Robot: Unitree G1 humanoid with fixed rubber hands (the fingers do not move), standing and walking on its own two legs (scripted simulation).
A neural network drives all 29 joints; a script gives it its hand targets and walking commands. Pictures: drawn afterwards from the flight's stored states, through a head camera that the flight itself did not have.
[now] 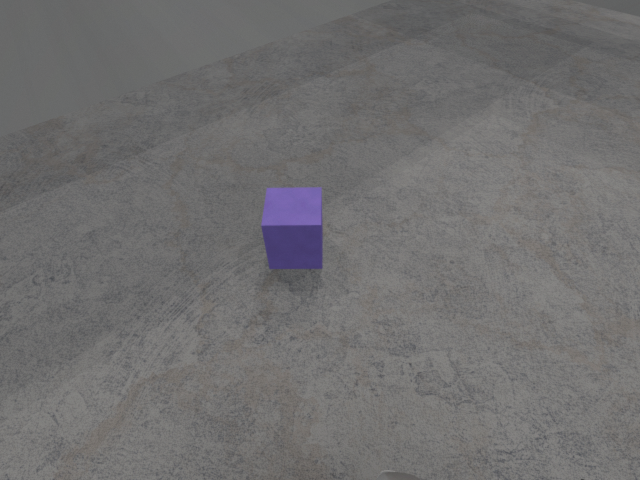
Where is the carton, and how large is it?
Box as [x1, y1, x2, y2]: [261, 187, 322, 268]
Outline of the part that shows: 321,187 267,188 261,226 269,268 321,268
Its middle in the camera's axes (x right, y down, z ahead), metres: -0.09 -0.05 +1.51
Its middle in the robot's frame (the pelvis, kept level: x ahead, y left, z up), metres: +1.09 +0.06 -0.62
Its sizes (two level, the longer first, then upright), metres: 0.210 0.200 0.250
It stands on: the floor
